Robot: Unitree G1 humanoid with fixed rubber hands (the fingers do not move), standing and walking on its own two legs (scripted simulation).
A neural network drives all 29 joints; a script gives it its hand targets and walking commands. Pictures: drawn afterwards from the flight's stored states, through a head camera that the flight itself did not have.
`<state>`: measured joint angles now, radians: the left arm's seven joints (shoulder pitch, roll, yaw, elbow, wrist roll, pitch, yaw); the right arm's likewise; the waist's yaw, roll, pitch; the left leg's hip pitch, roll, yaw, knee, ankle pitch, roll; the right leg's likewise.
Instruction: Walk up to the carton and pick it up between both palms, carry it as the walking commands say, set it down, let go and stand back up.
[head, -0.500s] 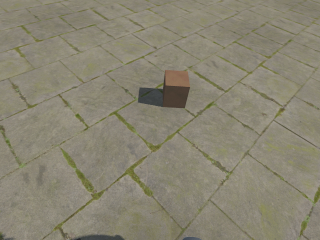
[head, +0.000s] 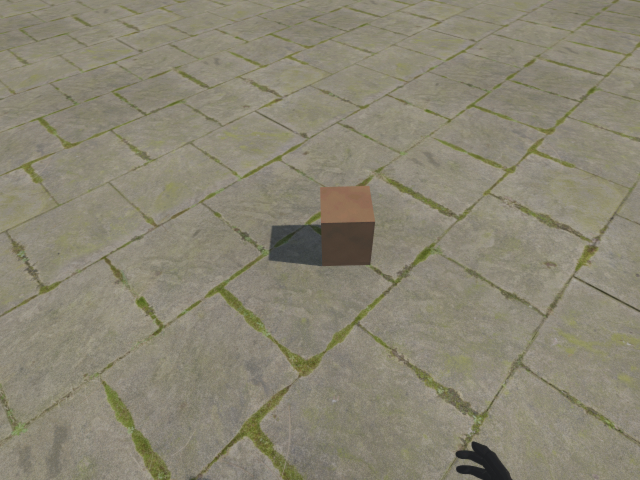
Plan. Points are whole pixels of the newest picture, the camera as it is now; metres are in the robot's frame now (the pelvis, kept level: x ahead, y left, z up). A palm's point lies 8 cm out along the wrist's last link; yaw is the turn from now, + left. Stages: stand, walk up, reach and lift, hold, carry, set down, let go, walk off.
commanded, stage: walk up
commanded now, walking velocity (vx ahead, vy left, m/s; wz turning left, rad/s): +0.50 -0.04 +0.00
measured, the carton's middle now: (345, 226) +1.17 -0.08 -0.64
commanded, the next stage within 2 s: none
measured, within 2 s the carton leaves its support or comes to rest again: neither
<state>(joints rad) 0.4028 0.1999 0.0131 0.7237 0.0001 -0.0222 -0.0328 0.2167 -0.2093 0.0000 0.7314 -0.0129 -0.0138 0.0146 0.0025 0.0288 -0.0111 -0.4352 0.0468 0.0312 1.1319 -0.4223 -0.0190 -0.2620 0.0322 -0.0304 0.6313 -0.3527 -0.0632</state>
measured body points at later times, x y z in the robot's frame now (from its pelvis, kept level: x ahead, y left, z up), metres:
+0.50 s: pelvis +0.23 +0.03 +0.01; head +0.26 +0.04 +0.46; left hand +0.35 +0.26 -0.11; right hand +0.22 -0.22 -0.11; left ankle +0.18 +0.15 -0.73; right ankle +0.26 -0.10 -0.67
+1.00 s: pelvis +0.46 -0.02 +0.00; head +0.47 -0.04 +0.45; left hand +0.47 +0.23 -0.12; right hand +0.63 -0.24 -0.11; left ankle +0.47 +0.13 -0.67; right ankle +0.38 -0.10 -0.73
